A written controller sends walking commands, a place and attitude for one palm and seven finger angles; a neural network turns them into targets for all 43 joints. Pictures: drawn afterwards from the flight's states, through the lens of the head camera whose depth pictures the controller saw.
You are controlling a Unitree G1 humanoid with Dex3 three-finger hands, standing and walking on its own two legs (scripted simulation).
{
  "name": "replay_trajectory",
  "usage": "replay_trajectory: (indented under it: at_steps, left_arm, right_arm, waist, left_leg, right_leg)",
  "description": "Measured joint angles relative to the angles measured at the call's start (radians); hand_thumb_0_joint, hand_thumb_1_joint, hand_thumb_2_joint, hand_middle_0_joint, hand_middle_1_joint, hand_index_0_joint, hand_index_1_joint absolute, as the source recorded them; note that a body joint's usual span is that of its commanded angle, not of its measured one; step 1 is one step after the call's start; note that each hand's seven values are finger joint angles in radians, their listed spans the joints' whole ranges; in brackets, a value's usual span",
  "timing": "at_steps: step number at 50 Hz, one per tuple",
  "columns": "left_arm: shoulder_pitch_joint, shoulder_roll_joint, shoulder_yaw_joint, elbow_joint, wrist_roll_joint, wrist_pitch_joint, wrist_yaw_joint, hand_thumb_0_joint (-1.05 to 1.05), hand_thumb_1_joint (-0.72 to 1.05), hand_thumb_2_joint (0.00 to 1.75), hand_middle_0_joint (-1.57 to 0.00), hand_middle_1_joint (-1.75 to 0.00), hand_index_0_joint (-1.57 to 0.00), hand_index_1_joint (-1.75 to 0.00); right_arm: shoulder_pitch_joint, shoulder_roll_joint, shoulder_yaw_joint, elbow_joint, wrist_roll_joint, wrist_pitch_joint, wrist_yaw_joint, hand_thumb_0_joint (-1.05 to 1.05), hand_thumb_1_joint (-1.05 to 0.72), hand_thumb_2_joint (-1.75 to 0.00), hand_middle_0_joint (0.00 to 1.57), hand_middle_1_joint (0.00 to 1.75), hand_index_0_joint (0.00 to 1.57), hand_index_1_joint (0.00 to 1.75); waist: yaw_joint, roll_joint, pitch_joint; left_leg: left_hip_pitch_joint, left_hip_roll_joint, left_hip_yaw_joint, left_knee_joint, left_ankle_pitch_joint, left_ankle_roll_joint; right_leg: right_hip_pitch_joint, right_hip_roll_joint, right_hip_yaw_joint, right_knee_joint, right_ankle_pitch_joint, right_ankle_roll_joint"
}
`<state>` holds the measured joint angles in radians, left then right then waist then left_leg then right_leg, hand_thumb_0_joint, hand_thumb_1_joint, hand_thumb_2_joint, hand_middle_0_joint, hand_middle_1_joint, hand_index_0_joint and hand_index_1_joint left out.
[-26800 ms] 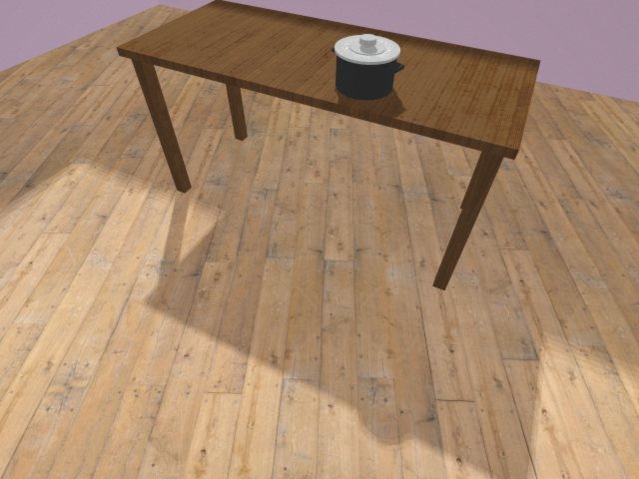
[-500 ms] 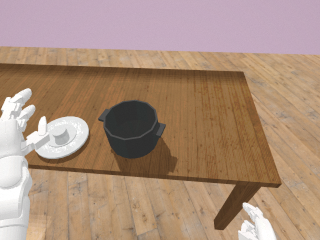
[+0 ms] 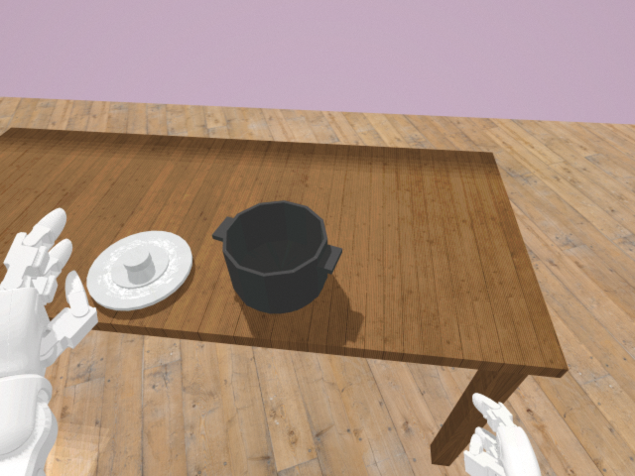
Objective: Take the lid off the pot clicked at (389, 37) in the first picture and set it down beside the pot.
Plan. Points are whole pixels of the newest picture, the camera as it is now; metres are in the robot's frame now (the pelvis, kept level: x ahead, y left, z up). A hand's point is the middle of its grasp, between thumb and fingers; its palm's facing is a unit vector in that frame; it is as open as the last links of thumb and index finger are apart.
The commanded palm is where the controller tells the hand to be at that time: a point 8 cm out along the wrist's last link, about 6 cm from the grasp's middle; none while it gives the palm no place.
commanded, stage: draw the hand back to the body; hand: left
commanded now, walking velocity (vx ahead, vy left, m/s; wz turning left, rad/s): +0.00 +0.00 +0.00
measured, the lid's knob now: (136, 259) +0.47 +0.40 -0.06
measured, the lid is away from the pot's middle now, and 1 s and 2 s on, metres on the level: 0.27 0.27 0.27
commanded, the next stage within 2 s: step back with the hand held close in 0.40 s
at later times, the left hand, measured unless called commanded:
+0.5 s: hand (64, 364) +0.17 +0.25 +0.15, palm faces +0.40 -0.84 -0.36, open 7.4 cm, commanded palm +0.12 +0.29 +0.17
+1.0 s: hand (31, 395) +0.14 +0.27 +0.14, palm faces +0.24 -0.83 -0.50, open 7.4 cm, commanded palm +0.08 +0.31 +0.17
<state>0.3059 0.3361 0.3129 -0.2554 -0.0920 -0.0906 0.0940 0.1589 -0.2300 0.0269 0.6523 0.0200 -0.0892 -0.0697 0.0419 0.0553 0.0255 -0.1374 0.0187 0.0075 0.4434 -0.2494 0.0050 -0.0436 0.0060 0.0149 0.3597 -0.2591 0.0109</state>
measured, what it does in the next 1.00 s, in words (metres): shifts its weight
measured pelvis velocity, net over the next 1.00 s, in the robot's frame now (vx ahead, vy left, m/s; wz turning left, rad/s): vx -0.05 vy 0.04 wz -0.02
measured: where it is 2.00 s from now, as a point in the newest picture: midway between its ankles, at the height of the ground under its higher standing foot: outside the picture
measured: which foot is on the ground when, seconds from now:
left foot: down 0.00-1.00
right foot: down 0.00-1.00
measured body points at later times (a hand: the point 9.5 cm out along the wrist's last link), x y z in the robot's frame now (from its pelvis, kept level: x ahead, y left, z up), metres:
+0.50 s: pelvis -0.01 +0.01 +0.00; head -0.03 +0.00 +0.45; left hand +0.15 +0.30 +0.17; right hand +0.20 -0.20 -0.07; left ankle +0.00 +0.12 -0.74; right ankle -0.04 -0.13 -0.74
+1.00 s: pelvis -0.05 +0.04 -0.01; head -0.01 +0.06 +0.43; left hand +0.13 +0.31 +0.17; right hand +0.12 -0.20 -0.09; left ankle +0.00 +0.11 -0.74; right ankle -0.04 -0.13 -0.74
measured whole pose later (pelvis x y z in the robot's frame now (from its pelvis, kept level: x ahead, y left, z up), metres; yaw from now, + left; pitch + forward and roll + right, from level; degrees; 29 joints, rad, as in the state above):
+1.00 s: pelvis -0.05 +0.04 -0.01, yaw -1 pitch +0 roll -2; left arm 0.66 0.44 0.42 -0.65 -0.07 -0.20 0.08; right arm 0.20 -0.20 -0.01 0.55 0.02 -0.07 -0.05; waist 0.01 -0.01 0.09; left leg -0.37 0.00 0.04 0.61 -0.25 0.06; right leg -0.28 -0.03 0.02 0.54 -0.26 0.06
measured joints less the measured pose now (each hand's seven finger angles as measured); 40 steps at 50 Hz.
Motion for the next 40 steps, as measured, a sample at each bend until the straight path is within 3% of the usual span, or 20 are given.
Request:
replay_trajectory:
  at_steps: [15,26,28,33,40]
  left_arm:
    - [0.229,-0.002,-0.028,-0.212,0.011,0.001,-0.001,0.02,0.89,0.9,-0.21,-0.3,-0.21,-0.3]
    - [0.228,-0.008,-0.032,-0.226,0.016,0.011,0.01,0.02,0.89,0.9,-0.21,-0.3,-0.21,-0.3]
    - [0.217,0.008,-0.006,-0.233,0.015,-0.003,-0.002,0.02,0.89,0.9,-0.21,-0.3,-0.21,-0.3]
    - [0.195,0.037,0.074,-0.247,0.018,-0.075,-0.013,0.02,0.89,0.9,-0.21,-0.3,-0.21,-0.3]
    - [0.302,0.051,0.05,-0.329,0.024,-0.099,-0.04,0.02,0.89,0.9,-0.2,-0.3,-0.21,-0.3]
  right_arm:
    - [0.003,0.013,0.002,-0.017,-0.011,-0.01,0.002,0.02,-0.9,-0.9,0.2,0.3,0.21,0.3]
    - [-0.005,0.022,0.011,-0.018,-0.014,-0.014,-0.004,0.02,-0.9,-0.9,0.21,0.3,0.21,0.3]
    - [-0.003,0.022,0.012,-0.033,-0.015,-0.004,-0.002,0.02,-0.9,-0.9,0.21,0.3,0.21,0.3]
    - [-0.016,0.02,0.005,-0.054,-0.015,0.015,0.016,0.02,-0.9,-0.9,0.21,0.3,0.21,0.3]
    - [-0.002,0.009,-0.028,-0.097,-0.005,0.044,0.025,0.02,-0.9,-0.9,0.21,0.3,0.21,0.3]
  waist:
    - [0.013,-0.003,-0.014]
    - [0.021,-0.007,-0.012]
    - [0.025,-0.007,-0.011]
    - [0.009,-0.028,0.013]
    - [-0.034,-0.063,0.043]
  left_leg:
    - [-0.012,-0.007,0.0,0.022,-0.008,0.011]
    - [-0.014,-0.011,-0.002,0.03,-0.006,0.015]
    - [-0.027,-0.005,0.0,0.041,-0.01,0.016]
    - [-0.087,0.006,0.012,0.07,-0.011,0.021]
    - [-0.155,-0.015,0.037,0.092,0.0,0.043]
  right_leg:
    - [-0.002,-0.007,-0.001,0.003,0.002,0.011]
    - [-0.001,-0.011,-0.004,0.009,0.003,0.015]
    - [-0.011,-0.005,-0.001,0.007,0.007,0.016]
    - [-0.07,0.004,0.013,0.021,0.022,0.023]
    - [-0.159,-0.018,0.036,0.079,0.017,0.047]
